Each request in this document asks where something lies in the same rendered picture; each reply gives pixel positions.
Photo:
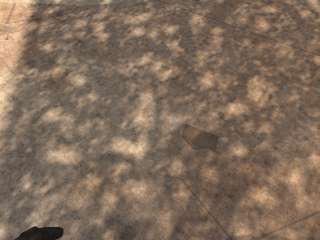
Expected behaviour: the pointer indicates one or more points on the robot left hand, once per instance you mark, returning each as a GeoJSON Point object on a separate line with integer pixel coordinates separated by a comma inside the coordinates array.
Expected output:
{"type": "Point", "coordinates": [44, 233]}

